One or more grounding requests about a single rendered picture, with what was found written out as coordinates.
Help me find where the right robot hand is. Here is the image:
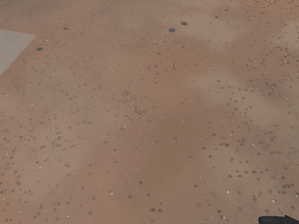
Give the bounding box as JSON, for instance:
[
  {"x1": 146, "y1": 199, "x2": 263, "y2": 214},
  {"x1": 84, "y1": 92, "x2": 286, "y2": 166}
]
[{"x1": 258, "y1": 215, "x2": 299, "y2": 224}]

